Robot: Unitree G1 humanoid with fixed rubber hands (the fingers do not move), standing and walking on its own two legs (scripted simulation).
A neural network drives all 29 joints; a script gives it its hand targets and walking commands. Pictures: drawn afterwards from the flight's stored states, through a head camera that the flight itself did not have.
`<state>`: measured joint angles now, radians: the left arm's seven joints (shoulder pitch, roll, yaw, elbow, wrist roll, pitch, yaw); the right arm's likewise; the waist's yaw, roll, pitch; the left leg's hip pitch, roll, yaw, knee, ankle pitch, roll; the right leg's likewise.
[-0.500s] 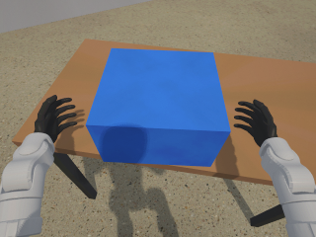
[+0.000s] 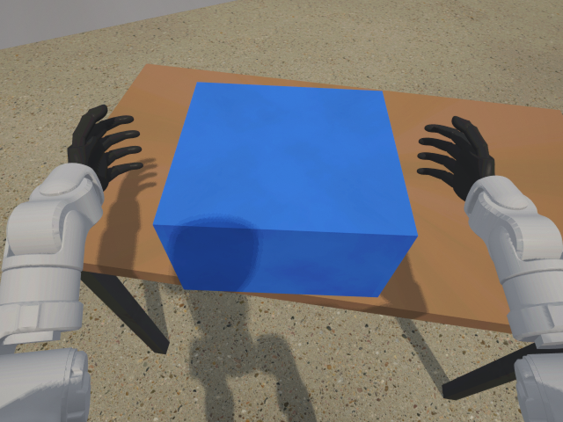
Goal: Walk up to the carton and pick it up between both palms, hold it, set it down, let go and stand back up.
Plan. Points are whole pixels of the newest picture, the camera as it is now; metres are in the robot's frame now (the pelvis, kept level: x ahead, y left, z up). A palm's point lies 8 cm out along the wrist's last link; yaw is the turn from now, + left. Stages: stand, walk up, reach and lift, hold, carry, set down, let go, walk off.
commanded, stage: reach and lift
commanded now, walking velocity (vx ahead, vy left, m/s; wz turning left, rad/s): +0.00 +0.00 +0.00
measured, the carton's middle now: (285, 187) +0.46 +0.00 +0.04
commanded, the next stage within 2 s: none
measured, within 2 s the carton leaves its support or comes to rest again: neither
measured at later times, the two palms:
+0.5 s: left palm (96, 179) +0.42 +0.26 +0.11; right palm (444, 175) +0.42 -0.23 +0.11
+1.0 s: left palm (122, 205) +0.41 +0.24 +0.07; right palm (418, 198) +0.42 -0.21 +0.06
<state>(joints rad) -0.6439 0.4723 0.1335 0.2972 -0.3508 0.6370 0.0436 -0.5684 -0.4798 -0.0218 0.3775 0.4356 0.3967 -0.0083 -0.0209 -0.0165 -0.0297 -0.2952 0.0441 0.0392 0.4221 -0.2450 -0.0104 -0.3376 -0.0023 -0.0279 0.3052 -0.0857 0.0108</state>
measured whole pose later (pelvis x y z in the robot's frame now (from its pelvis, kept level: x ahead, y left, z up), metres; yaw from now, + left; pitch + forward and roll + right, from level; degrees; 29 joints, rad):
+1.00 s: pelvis -0.02 -0.01 -0.02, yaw +2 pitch +18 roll -1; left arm -0.84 0.38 -0.06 1.03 -0.38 -0.02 0.01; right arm -0.76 -0.36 0.07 0.91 0.37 -0.02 -0.05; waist 0.03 0.01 -0.16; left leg -0.64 0.04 0.00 0.59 -0.26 -0.02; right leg -0.68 -0.01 -0.06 0.49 -0.13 0.00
